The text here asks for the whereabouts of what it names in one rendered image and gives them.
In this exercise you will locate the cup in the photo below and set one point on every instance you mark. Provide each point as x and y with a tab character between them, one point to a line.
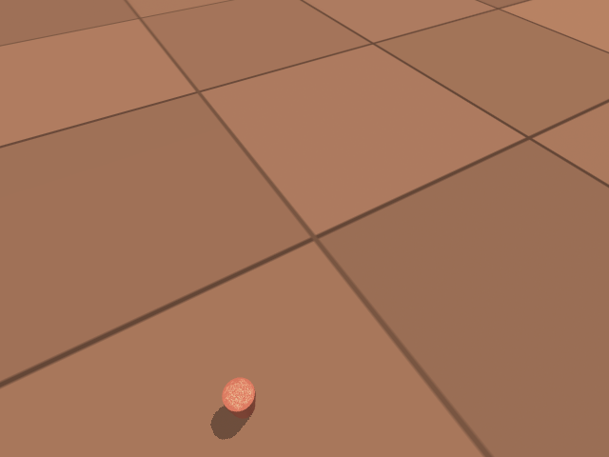
239	397

